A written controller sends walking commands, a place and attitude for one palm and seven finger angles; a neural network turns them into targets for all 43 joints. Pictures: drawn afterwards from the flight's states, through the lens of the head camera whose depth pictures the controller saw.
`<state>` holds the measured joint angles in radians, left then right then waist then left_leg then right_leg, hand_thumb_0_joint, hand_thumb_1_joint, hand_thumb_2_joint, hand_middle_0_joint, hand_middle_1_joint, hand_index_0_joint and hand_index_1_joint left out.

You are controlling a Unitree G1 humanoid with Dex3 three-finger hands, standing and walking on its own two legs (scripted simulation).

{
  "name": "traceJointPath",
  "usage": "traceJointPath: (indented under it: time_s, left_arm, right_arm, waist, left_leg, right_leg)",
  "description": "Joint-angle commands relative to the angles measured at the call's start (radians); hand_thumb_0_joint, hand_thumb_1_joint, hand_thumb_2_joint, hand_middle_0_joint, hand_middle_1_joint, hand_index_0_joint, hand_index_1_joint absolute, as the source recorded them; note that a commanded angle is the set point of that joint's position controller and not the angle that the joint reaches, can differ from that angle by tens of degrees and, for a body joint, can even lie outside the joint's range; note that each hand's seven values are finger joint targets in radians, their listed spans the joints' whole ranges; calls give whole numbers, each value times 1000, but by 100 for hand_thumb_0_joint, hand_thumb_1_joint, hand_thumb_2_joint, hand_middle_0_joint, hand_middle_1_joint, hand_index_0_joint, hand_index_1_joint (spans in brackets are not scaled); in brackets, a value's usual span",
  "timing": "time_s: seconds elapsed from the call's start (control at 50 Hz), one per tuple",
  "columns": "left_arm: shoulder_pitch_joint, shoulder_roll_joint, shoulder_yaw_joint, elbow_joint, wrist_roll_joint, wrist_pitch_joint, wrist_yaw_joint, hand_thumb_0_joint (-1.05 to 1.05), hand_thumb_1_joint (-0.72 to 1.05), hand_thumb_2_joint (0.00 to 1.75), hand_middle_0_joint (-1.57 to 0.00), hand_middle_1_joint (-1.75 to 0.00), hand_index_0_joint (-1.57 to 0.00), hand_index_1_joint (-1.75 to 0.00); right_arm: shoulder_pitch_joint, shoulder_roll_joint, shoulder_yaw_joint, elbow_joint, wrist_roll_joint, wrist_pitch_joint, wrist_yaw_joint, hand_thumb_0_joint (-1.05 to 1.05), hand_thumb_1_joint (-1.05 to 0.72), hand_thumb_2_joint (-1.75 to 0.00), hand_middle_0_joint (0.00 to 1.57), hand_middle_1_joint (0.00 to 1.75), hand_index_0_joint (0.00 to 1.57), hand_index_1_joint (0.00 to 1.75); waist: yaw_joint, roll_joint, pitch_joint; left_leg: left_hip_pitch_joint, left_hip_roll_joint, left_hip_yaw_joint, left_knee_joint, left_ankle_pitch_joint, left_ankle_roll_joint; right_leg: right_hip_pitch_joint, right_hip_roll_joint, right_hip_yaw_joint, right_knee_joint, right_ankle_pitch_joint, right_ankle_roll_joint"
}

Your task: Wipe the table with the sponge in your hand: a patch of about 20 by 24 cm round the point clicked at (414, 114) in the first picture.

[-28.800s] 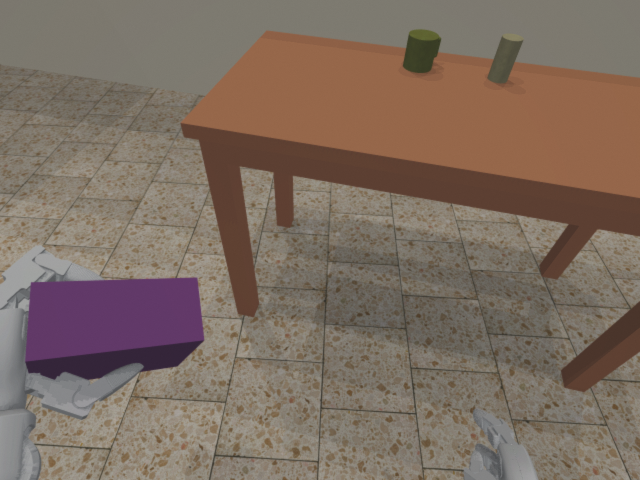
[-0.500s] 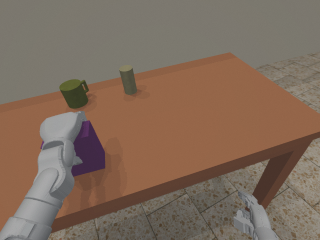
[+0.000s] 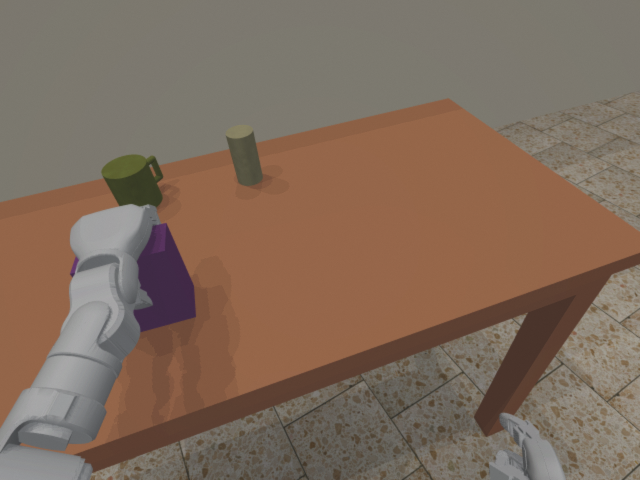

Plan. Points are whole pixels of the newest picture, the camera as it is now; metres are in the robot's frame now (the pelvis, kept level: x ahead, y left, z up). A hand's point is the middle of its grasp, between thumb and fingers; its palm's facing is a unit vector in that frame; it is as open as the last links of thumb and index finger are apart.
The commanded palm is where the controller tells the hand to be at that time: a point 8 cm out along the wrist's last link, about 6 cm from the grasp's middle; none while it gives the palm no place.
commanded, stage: wipe forward along the middle lane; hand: left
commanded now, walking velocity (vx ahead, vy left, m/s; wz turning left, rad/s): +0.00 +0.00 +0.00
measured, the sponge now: (147, 292) +0.33 +0.29 +0.06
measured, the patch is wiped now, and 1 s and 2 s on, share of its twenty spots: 1.00 1.00 1.00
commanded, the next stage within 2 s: slide back across to the first lane in 0.78 s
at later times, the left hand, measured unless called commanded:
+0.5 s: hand (128, 236) +0.39 +0.32 +0.12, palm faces -0.07 +0.00 -1.00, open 10.4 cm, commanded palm +0.37 +0.32 +0.15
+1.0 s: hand (123, 213) +0.43 +0.35 +0.12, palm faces -0.11 +0.00 -0.99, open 10.4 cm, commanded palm +0.41 +0.35 +0.16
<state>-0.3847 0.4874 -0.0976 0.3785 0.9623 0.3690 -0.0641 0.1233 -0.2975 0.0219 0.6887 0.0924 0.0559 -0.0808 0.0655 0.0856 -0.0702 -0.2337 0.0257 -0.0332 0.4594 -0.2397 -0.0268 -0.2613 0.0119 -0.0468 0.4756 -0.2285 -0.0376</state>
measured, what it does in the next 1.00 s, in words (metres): stands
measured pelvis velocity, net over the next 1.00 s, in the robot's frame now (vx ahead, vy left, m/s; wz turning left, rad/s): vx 0.01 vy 0.03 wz -0.02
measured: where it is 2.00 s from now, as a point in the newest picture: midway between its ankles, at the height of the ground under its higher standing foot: outside the picture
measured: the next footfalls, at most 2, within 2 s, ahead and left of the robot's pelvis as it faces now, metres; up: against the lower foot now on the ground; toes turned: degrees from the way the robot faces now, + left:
none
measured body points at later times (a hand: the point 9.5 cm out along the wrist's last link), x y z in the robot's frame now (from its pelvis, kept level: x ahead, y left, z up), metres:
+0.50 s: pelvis +0.00 +0.00 +0.00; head +0.01 -0.02 +0.45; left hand +0.39 +0.32 +0.17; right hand +0.13 -0.26 -0.12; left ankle +0.00 +0.15 -0.74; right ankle +0.01 -0.10 -0.74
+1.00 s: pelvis +0.01 +0.03 +0.00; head +0.05 +0.01 +0.45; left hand +0.44 +0.35 +0.18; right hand +0.11 -0.25 -0.13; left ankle +0.00 +0.15 -0.74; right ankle +0.01 -0.10 -0.74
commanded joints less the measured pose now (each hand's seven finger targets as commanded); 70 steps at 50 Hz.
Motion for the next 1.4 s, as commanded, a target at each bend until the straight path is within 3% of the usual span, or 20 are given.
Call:
traceJointPath:
  time_s: [0.0, 0.08, 0.12, 0.18, 0.22, 0.28, 0.36, 0.38, 0.44, 0.48, 0.66, 0.72, 0.78, 0.82, 0.92, 0.98, 1.02, 1.08, 1.24, 1.38]
  left_arm:
    - [-248, 176, 45, 31, 27, -11, 25, 0, 10, 130, -120, -160, -120, -160]
    - [-314, 254, 102, 77, 29, -31, 31, 0, 10, 130, -120, -160, -120, -160]
    - [-375, 237, 69, 139, 42, -41, 29, 0, 10, 130, -120, -160, -120, -160]
    - [-374, 299, 122, 164, 47, -65, 33, 0, 10, 130, -120, -160, -120, -160]
    - [-391, 258, 84, 182, 44, -79, 35, 0, 10, 130, -120, -160, -120, -160]
    - [-396, 324, 143, 214, 32, -96, 40, 0, 10, 130, -120, -160, -120, -160]
    - [-457, 314, 111, 273, 45, -120, 43, 0, 10, 130, -120, -160, -120, -160]
    - [-475, 352, 145, 277, 47, -130, 44, 0, 10, 130, -120, -160, -120, -160]
    - [-482, 320, 108, 305, 55, -141, 48, 0, 10, 130, -120, -160, -120, -160]
    - [-520, 381, 155, 324, 55, -153, 51, 0, 10, 130, -120, -160, -120, -160]
    - [-597, 351, 113, 415, 73, -192, 59, 0, 10, 130, -120, -160, -120, -160]
    - [-651, 368, 118, 422, 71, -203, 66, 0, 10, 130, -120, -160, -120, -160]
    - [-657, 404, 151, 444, 71, -213, 72, 0, 10, 130, -120, -160, -120, -160]
    - [-681, 365, 109, 467, 77, -210, 73, 0, 10, 130, -120, -160, -120, -160]
    - [-690, 417, 143, 449, 87, -214, 71, 0, 10, 130, -120, -160, -120, -160]
    - [-617, 482, 221, 395, 73, -223, 72, 0, 10, 130, -120, -160, -120, -160]
    - [-585, 463, 206, 350, 72, -217, 73, 0, 10, 130, -120, -160, -120, -160]
    - [-549, 520, 263, 264, 58, -201, 74, 0, 10, 130, -120, -160, -120, -160]
    - [-526, 490, 225, 153, 56, -140, 30, 0, 10, 130, -120, -160, -120, -160]
    - [-510, 542, 266, 92, 58, -185, -30, 0, 10, 130, -120, -160, -120, -160]
  right_arm:
    - [-140, -110, -31, -154, -6, -47, -5, 0, -90, -90, 20, 30, 20, 30]
    - [-125, -115, -32, -145, -6, -45, -10, 0, -90, -90, 20, 30, 20, 30]
    - [-97, -116, -33, -129, -3, -44, -12, 0, -90, -90, 20, 30, 20, 30]
    - [-79, -122, -36, -131, -7, -41, -11, 0, -90, -90, 20, 30, 20, 30]
    - [-64, -117, -39, -133, -4, -40, -10, 0, -90, -90, 20, 30, 20, 30]
    - [-56, -124, -39, -131, -5, -35, -10, 0, -90, -90, 20, 30, 20, 30]
    - [-24, -129, -44, -116, -2, -32, -10, 0, -90, -90, 20, 30, 20, 30]
    - [-21, -132, -46, -114, -4, -35, -12, 0, -90, -90, 20, 30, 20, 30]
    - [0, -131, -51, -110, -3, -30, -9, 0, -90, -90, 20, 30, 20, 30]
    - [10, -137, -52, -100, -4, -29, -11, 0, -90, -90, 20, 30, 20, 30]
    - [61, -141, -63, -82, -3, -22, -9, 0, -90, -90, 20, 30, 20, 30]
    - [71, -143, -63, -72, -2, -21, -13, 0, -90, -90, 20, 30, 20, 30]
    - [80, -147, -64, -66, -4, -21, -13, 0, -90, -90, 20, 30, 20, 30]
    - [87, -146, -65, -62, -4, -19, -12, 0, -90, -90, 20, 30, 20, 30]
    - [98, -146, -67, -66, -8, -16, -9, 0, -90, -90, 20, 30, 20, 30]
    - [81, -148, -70, -87, -12, -11, -4, 0, -90, -90, 20, 30, 20, 30]
    - [73, -145, -71, -98, -11, -6, 2, 0, -90, -90, 20, 30, 20, 30]
    - [37, -147, -67, -118, -8, -5, 9, 0, -90, -90, 20, 30, 20, 30]
    - [10, -147, -63, -129, -7, -9, 16, 0, -90, -90, 20, 30, 20, 30]
    - [6, -145, -57, -144, -14, -5, 9, 0, -90, -90, 20, 30, 20, 30]
  waist:
    - [-24, -148, -105]
    - [-26, -148, -114]
    - [-46, -159, -94]
    - [-30, -120, -146]
    - [-43, -133, -153]
    - [-35, -142, -154]
    - [-56, -144, -139]
    - [-52, -149, -154]
    - [-58, -122, -170]
    - [-57, -123, -181]
    - [-78, -121, -195]
    - [-92, -123, -205]
    - [-80, -107, -232]
    - [-101, -117, -203]
    - [-81, -78, -273]
    - [-44, -67, -323]
    - [-44, -58, -308]
    - [-22, -40, -305]
    - [-39, -15, -275]
    - [-40, 20, -293]
  left_leg:
    - [-27, -62, 42, -44, 72, 66]
    - [-40, -60, 38, -45, 51, 67]
    - [-50, -59, 43, -43, 41, 66]
    - [-54, -61, 36, -42, 62, 65]
    - [-55, -62, 46, -31, 68, 68]
    - [-78, -59, 38, -37, 62, 69]
    - [-88, -60, 48, -35, 50, 71]
    - [-92, -58, 42, -36, 56, 71]
    - [-85, -60, 50, -29, 66, 72]
    - [-96, -58, 42, -34, 71, 72]
    - [-87, -53, 47, -30, 93, 74]
    - [-86, -50, 47, -31, 96, 75]
    - [-88, -49, 39, -35, 131, 72]
    - [-83, -47, 46, -29, 123, 74]
    - [-52, -46, 41, -29, 183, 73]
    - [-38, -47, 35, -28, 258, 74]
    - [-21, -46, 38, -24, 296, 75]
    - [-10, -48, 27, -37, 325, 76]
    - [57, -44, 11, -32, 383, 78]
    - [94, -43, 0, -12, 483, 75]
  right_leg:
    - [50, 4, 33, -109, 56, -6]
    - [43, 1, 49, -119, 35, -5]
    - [20, 2, 36, -117, 22, -2]
    - [49, 2, 47, -109, 52, -10]
    - [52, -2, 43, -106, 74, -3]
    - [61, -3, 52, -110, 74, -4]
    - [35, -3, 47, -113, 59, 2]
    - [45, -3, 54, -112, 68, -2]
    - [42, -4, 47, -108, 84, -1]
    - [50, -4, 53, -109, 93, -5]
    - [20, -2, 39, -105, 118, -5]
    - [16, -3, 38, -106, 123, -3]
    - [30, -1, 37, -99, 158, -11]
    - [1, -1, 33, -103, 151, -5]
    - [44, 0, 29, -90, 197, -13]
    - [111, -2, 29, -78, 281, -21]
    - [115, 0, 19, -72, 309, -20]
    - [136, 1, 16, -73, 313, -26]
    - [114, 8, -2, -85, 306, -27]
    - [124, 6, 1, -80, 371, -37]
